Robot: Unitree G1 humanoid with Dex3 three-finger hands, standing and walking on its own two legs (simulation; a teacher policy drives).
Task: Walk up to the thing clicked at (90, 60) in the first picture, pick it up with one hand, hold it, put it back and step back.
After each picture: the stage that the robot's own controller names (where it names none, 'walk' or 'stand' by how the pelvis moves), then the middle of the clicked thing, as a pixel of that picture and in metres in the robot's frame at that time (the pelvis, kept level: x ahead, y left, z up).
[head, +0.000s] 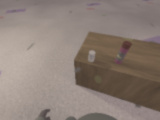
stand; (91, 56) +0.68 +0.01 -0.11
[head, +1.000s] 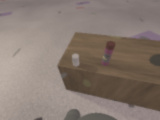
walk; (75, 60) +0.57 +0.19 -0.09
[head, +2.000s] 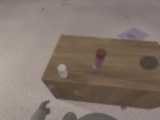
stand; (62, 71) +0.42 +0.24 -0.09
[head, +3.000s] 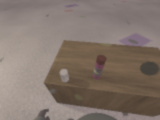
stand; (64, 75) +0.41 +0.23 -0.12
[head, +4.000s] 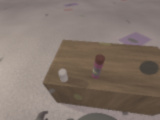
stand; (63, 75) +0.41 +0.24 -0.11
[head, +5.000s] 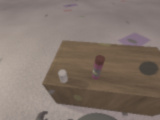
stand; (63, 76) +0.40 +0.24 -0.12
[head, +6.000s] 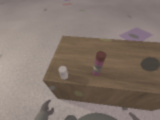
rise first; (63, 72) +0.41 +0.24 -0.11
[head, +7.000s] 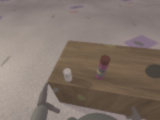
rise first; (67, 75) +0.42 +0.22 -0.11
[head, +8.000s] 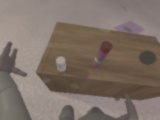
go down; (61, 64) +0.44 +0.20 -0.06
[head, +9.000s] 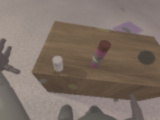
go down; (58, 64) +0.43 +0.21 -0.04
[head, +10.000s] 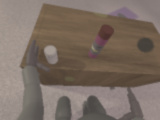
close in; (51, 55) +0.45 +0.22 +0.00
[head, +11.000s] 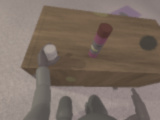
close; (51, 54) +0.46 +0.22 +0.01
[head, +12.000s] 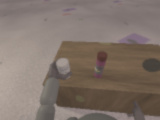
lift; (64, 68) +0.32 +0.17 +0.14
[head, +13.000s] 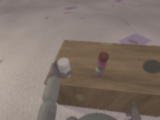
hold; (64, 68) +0.33 +0.17 +0.12
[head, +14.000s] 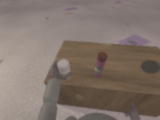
hold; (64, 69) +0.33 +0.18 +0.12
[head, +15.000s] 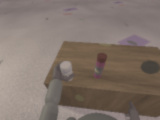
hold; (66, 71) +0.33 +0.16 +0.10
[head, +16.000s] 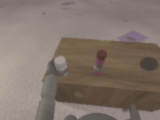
crouch; (61, 66) +0.35 +0.19 +0.10
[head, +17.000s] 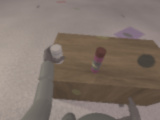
lower; (57, 54) +0.43 +0.22 +0.11
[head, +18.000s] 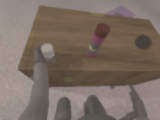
lower; (48, 53) +0.47 +0.22 +0.01
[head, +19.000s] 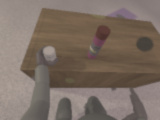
lower; (50, 56) +0.45 +0.22 +0.01
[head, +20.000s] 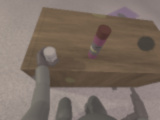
lower; (51, 56) +0.45 +0.22 +0.01
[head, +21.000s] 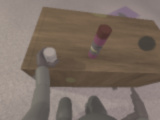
lower; (51, 57) +0.44 +0.22 +0.01
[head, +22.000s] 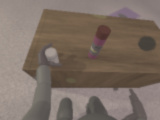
open; (52, 57) +0.45 +0.21 +0.01
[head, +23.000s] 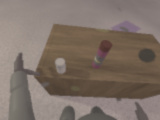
sink last; (60, 66) +0.42 +0.20 -0.03
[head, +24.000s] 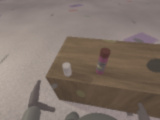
stand; (67, 69) +0.44 +0.22 -0.06
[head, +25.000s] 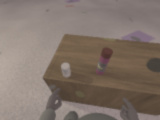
stand; (66, 70) +0.42 +0.21 -0.05
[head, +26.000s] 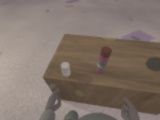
stand; (65, 69) +0.43 +0.21 -0.05
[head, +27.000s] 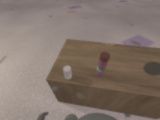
stand; (67, 72) +0.43 +0.21 -0.09
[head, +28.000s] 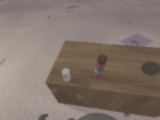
stand; (66, 75) +0.42 +0.22 -0.11
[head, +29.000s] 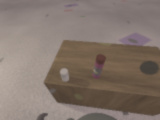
stand; (64, 75) +0.42 +0.23 -0.11
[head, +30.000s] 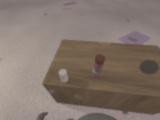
stand; (63, 75) +0.40 +0.24 -0.12
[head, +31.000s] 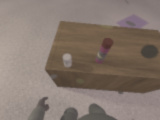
walk; (67, 60) +0.47 +0.19 -0.10
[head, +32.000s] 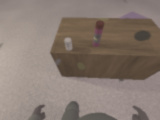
walk; (68, 44) +0.67 +0.27 -0.08
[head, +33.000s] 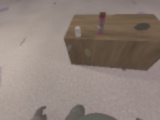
walk; (77, 31) +0.99 +0.25 -0.09
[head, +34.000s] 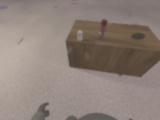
stand; (80, 35) +1.02 +0.18 -0.10
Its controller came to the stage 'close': yes
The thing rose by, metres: 0.23
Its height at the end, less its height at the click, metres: +0.00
